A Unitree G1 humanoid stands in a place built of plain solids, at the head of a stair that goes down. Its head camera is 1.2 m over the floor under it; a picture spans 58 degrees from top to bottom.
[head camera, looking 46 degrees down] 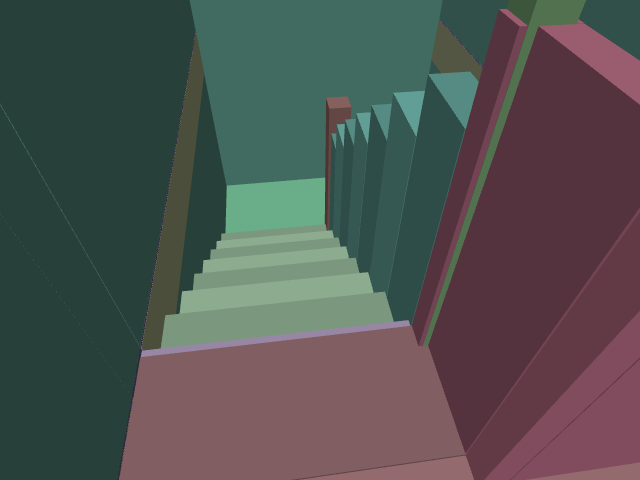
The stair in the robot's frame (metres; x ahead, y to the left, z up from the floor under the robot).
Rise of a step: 0.18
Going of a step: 0.25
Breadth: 0.85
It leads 8 degrees to the left of straight ahead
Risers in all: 8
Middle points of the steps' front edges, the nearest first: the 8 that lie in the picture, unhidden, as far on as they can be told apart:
0.74 0.13 0.00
0.99 0.16 -0.17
1.24 0.20 -0.35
1.49 0.23 -0.53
1.74 0.26 -0.71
1.98 0.30 -0.88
2.23 0.33 -1.06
2.48 0.36 -1.24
